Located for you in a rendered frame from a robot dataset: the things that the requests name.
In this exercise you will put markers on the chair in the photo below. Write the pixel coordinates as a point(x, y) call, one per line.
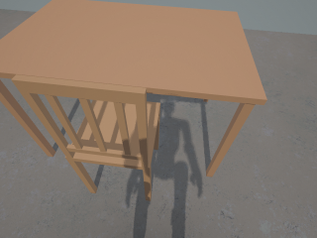
point(120, 127)

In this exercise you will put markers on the table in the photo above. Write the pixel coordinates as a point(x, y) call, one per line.
point(176, 51)

